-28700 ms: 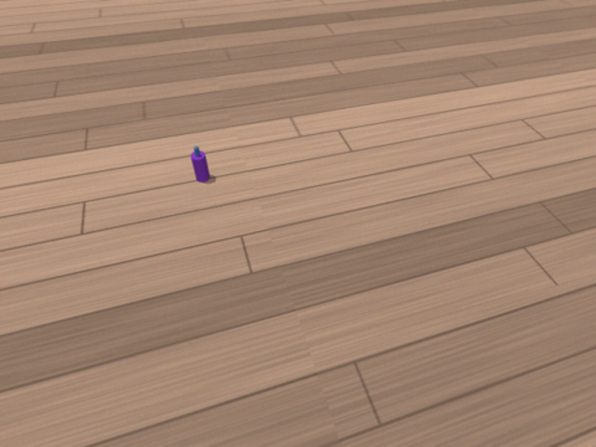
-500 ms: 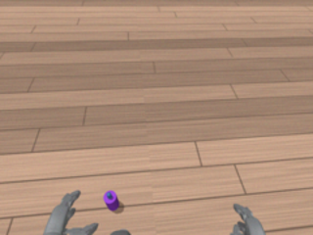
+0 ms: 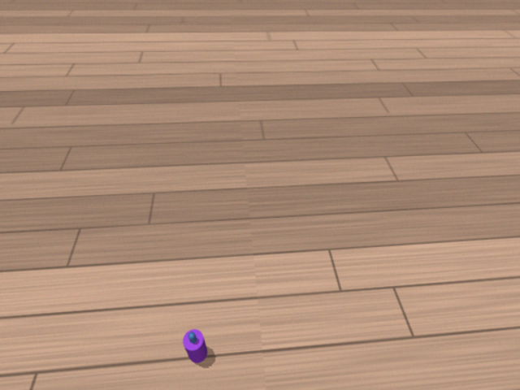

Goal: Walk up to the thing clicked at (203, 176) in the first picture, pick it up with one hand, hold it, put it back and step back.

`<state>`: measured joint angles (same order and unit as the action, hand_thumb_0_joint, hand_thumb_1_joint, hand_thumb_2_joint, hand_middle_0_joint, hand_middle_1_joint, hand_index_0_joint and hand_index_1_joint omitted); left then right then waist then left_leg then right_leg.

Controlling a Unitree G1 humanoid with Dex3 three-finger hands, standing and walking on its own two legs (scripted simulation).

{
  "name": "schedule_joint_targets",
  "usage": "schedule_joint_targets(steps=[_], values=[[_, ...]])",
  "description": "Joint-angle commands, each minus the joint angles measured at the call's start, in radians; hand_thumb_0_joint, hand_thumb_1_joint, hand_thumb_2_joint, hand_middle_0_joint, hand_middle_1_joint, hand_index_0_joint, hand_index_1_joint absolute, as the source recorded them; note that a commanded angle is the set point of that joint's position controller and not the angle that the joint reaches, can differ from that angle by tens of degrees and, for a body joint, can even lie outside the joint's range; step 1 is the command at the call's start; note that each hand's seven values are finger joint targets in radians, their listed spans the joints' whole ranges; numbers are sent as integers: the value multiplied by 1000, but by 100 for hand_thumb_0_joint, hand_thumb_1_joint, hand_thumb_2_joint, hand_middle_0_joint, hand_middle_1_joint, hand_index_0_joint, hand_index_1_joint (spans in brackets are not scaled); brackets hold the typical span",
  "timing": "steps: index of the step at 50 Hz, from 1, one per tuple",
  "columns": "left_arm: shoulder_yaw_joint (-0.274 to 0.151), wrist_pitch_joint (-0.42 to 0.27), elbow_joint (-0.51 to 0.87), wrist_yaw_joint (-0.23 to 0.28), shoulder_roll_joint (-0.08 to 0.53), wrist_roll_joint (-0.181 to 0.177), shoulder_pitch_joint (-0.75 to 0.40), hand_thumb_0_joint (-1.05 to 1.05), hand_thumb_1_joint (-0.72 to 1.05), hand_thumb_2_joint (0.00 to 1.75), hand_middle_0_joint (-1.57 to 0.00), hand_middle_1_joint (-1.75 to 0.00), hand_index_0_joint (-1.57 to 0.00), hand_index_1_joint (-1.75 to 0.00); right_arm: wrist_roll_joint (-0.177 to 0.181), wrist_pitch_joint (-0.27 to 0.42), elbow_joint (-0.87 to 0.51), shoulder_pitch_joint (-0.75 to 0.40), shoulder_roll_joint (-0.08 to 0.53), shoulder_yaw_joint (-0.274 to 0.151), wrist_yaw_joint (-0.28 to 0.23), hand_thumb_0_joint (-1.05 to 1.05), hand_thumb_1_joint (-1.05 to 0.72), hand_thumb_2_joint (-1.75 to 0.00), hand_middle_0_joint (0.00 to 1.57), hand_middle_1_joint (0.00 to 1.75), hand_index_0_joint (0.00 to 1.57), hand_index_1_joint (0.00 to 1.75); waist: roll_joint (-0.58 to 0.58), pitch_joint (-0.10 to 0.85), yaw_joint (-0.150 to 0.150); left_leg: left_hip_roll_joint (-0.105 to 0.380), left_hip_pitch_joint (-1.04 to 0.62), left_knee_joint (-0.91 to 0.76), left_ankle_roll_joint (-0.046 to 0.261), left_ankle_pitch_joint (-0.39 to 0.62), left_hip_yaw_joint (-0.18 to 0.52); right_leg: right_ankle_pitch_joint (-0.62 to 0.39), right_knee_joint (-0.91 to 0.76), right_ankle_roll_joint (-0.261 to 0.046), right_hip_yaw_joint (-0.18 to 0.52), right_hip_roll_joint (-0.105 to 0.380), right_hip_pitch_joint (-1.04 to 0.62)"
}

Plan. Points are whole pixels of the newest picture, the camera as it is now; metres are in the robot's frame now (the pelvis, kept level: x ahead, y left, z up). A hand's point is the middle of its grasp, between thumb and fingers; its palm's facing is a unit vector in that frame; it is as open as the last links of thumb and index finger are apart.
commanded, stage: stand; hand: left
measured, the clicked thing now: (194, 344) +0.39 +0.21 -0.68
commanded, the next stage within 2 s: step back in 1.66 s
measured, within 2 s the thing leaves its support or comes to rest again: neither
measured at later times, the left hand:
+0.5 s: hand out of the picture +0.04 +0.23 -0.15, palm faces -0.02 -0.94 -0.35, open 7.4 cm
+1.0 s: hand out of the picture +0.09 +0.23 -0.15, palm faces -0.03 -0.94 -0.35, open 7.3 cm
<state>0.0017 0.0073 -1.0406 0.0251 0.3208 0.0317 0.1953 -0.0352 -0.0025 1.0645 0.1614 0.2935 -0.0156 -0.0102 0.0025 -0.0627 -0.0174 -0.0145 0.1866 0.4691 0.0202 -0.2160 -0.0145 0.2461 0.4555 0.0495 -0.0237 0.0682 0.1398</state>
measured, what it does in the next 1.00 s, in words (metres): stands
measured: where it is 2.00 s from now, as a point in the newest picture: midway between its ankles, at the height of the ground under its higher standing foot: outside the picture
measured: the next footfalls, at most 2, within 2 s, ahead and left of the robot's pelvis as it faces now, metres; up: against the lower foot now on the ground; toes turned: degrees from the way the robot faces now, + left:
left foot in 2.00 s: +0.00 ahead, +0.11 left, +0.00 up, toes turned -2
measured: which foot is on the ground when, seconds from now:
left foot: down 0.00-1.00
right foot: down 0.00-1.00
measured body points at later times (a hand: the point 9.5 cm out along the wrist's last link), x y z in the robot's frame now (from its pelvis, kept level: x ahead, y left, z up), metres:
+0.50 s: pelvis +0.00 -0.01 +0.01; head +0.00 -0.02 +0.46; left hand +0.04 +0.28 -0.13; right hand +0.06 -0.31 -0.13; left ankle +0.03 +0.10 -0.74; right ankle +0.00 -0.15 -0.74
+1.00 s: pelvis +0.01 -0.02 +0.01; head +0.02 -0.02 +0.46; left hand +0.09 +0.28 -0.12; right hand +0.08 -0.31 -0.13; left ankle +0.03 +0.10 -0.74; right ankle +0.00 -0.15 -0.74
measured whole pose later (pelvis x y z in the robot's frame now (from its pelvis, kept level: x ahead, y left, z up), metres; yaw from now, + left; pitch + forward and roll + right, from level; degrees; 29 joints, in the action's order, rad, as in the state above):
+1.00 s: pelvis +0.01 -0.02 +0.01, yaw -1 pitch -3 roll +0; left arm -0.01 0.00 -1.14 0.01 0.32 0.02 0.10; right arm -0.02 0.01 1.16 0.11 0.33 -0.01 -0.01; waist -0.01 -0.06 0.00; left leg 0.01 0.11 0.33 -0.01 -0.16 -0.02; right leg 0.19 0.33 0.03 -0.02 0.04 0.08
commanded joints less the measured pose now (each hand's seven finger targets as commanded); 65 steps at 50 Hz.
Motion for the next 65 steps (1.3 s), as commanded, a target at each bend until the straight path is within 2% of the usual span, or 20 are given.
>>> schedule_joint_targets(steps=[1, 5, 6, 7, 13, 19, 21, 23, 27, 31, 32, 35, 41, 45, 47, 50, 52, 56, 62, 65], values=[[-40, -32, 15, 6, 193, -3, -44, 0, 90, 90, -20, -30, -20, -30, 7, 22, -39, -50, 221, -47, -9, 0, -90, -90, 20, 30, 20, 30, -29, 31, 5, 114, 23, -200, 5, -52, 145, -44, -102, -53, 54, 46, -17], [-37, -32, -18, 4, 189, 0, -47, 0, 90, 90, -20, -30, -20, -30, 8, 20, -21, -67, 224, -49, -6, 0, -90, -90, 20, 30, 20, 30, -26, 1, 4, 115, 27, -216, 1, -101, 146, 7, -129, -50, 54, 45, 12], [-37, -34, -20, 3, 192, -2, -43, 0, 90, 90, -20, -30, -20, -30, 10, 22, -18, -64, 224, -50, -6, 0, -90, -90, 20, 30, 20, 30, -16, 30, 5, 113, -1, -205, 4, -67, 139, -19, -140, -51, 59, 53, 2], [-36, -35, -27, 3, 197, 0, -45, 0, 90, 90, -20, -30, -20, -30, 11, 22, -15, -66, 217, -48, -4, 0, -90, -90, 20, 30, 20, 30, 1, 15, 8, 111, -8, -205, -1, -46, 137, -6, -146, -51, 59, 50, 21], [-40, -39, -45, 3, 206, -5, -70, 0, 90, 90, -20, -30, -20, -30, 11, 18, 5, -63, 214, -44, -3, 0, -90, -90, 20, 30, 20, 30, -5, 19, 17, 110, -15, -194, 1, -32, 121, -10, -170, -51, 75, 61, 11], [-38, -41, -56, 2, 205, -8, -76, 0, 90, 90, -20, -30, -20, -30, 14, 22, 16, -74, 222, -40, -2, 0, -90, -90, 20, 30, 20, 30, 2, 42, 14, 117, -55, -183, -2, 60, 110, -65, -179, -54, 84, 68, -1], [-40, -39, -60, 1, 209, -7, -81, 0, 90, 90, -20, -30, -20, -30, 15, 20, 21, -70, 225, -37, -3, 0, -90, -90, 20, 30, 20, 30, -12, 25, 17, 114, -35, -194, -5, 16, 109, -40, -183, -51, 81, 62, 2], [-40, -38, -64, 2, 210, -8, -81, 0, 90, 90, -20, -30, -20, -30, 17, 18, 23, -76, 220, -34, -1, 0, -90, -90, 20, 30, 20, 30, 2, 22, 15, 118, -36, -197, -5, 34, 111, -30, -181, -53, 80, 63, 3], [-41, -39, -64, -1, 212, -9, -86, 0, 90, 90, -20, -30, -20, -30, 17, 21, 25, -80, 234, -34, -3, 0, -90, -90, 20, 30, 20, 30, -10, 46, 13, 121, -51, -192, -4, 60, 106, -73, -187, -55, 86, 68, -16], [-42, -38, -63, -2, 212, -11, -95, 0, 90, 90, -20, -30, -20, -30, 18, 22, 30, -79, 235, -31, -3, 0, -90, -90, 20, 30, 20, 30, 2, 44, 15, 126, -59, -193, -5, 68, 106, -64, -189, -54, 87, 68, -9], [-44, -39, -60, -1, 213, -11, -104, 0, 90, 90, -20, -30, -20, -30, 16, 22, 28, -78, 236, -32, -4, 0, -90, -90, 20, 30, 20, 30, -3, 69, 17, 130, -70, -178, -1, 111, 100, -120, -185, -57, 90, 74, -31], [-47, -35, -61, -2, 215, -13, -113, 0, 90, 90, -20, -30, -20, -30, 17, 24, 33, -76, 237, -30, -6, 0, -90, -90, 20, 30, 20, 30, -13, 47, 17, 127, -49, -199, -8, 88, 102, -106, -182, -55, 85, 67, -32], [-47, -37, -57, -5, 214, -17, -117, 0, 90, 90, -20, -30, -20, -30, 18, 30, 34, -77, 243, -29, -6, 0, -90, -90, 20, 30, 20, 30, -2, 85, 15, 140, -97, -185, -8, 203, 92, -192, -174, -56, 88, 72, -48], [-46, -33, -58, -6, 209, -16, -125, 0, 90, 90, -20, -30, -20, -30, 19, 29, 38, -77, 247, -28, -8, 0, -90, -90, 20, 30, 20, 30, -7, 79, 18, 141, -90, -188, -9, 193, 86, -201, -177, -53, 85, 70, -56], [-48, -32, -58, -7, 215, -18, -124, 0, 90, 90, -20, -30, -20, -30, 19, 29, 37, -82, 243, -27, -7, 0, -90, -90, 20, 30, 20, 30, -5, 59, 16, 139, -84, -202, -13, 173, 88, -167, -180, -54, 83, 66, -42], [-47, -35, -54, -7, 212, -18, -126, 0, 90, 90, -20, -30, -20, -30, 19, 31, 34, -87, 245, -27, -6, 0, -90, -90, 20, 30, 20, 30, 1, 86, 16, 146, -112, -190, -11, 219, 87, -202, -176, -54, 83, 69, -48], [-48, -35, -51, -6, 216, -17, -135, 0, 90, 90, -20, -30, -20, -30, 19, 30, 33, -91, 245, -28, -7, 0, -90, -90, 20, 30, 20, 30, 1, 85, 19, 147, -115, -190, -12, 212, 84, -201, -177, -54, 85, 69, -45], [-46, -32, -53, -8, 211, -16, -130, 0, 90, 90, -20, -30, -20, -30, 19, 27, 36, -93, 249, -28, -5, 0, -90, -90, 20, 30, 20, 30, -5, 52, 20, 143, -86, -206, -14, 129, 84, -133, -193, -54, 85, 65, -26], [-47, -39, -44, -8, 222, -17, -129, 0, 90, 90, -20, -30, -20, -30, 19, 30, 33, -100, 250, -32, -3, 0, -90, -90, 20, 30, 20, 30, 1, 87, 20, 147, -118, -192, -13, 190, 78, -195, -189, -58, 91, 70, -37], [-47, -36, -42, -9, 222, -18, -131, 0, 90, 90, -20, -30, -20, -30, 18, 29, 34, -97, 245, -28, -3, 0, -90, -90, 20, 30, 20, 30, -9, 77, 22, 145, -100, -200, -14, 172, 77, -197, -186, -60, 91, 69, -43]])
